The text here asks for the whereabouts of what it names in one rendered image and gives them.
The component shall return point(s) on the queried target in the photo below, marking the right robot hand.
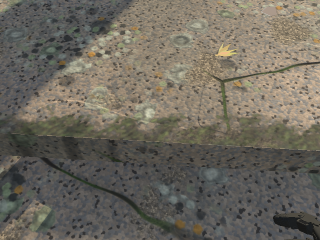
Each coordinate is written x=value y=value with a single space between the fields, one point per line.
x=302 y=221

